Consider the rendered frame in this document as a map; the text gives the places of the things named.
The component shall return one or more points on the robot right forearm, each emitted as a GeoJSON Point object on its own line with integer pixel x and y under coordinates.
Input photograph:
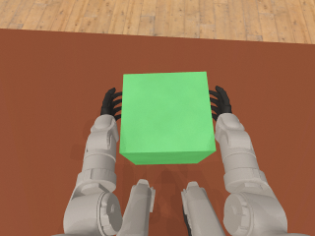
{"type": "Point", "coordinates": [242, 173]}

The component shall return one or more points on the robot left upper arm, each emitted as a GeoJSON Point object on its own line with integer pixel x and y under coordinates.
{"type": "Point", "coordinates": [97, 214]}

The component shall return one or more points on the right robot hand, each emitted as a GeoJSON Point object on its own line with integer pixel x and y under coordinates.
{"type": "Point", "coordinates": [222, 102]}

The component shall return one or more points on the robot right upper arm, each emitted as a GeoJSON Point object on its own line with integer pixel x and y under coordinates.
{"type": "Point", "coordinates": [248, 214]}

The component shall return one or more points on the left robot thigh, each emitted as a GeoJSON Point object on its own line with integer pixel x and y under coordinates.
{"type": "Point", "coordinates": [136, 216]}

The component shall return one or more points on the left robot shin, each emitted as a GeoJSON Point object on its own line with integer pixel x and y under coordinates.
{"type": "Point", "coordinates": [141, 181]}

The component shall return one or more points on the robot left forearm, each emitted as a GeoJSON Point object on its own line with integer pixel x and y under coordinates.
{"type": "Point", "coordinates": [98, 171]}

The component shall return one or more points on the left robot hand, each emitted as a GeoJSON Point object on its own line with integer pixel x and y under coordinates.
{"type": "Point", "coordinates": [108, 104]}

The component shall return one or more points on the carton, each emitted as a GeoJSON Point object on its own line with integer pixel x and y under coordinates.
{"type": "Point", "coordinates": [166, 118]}

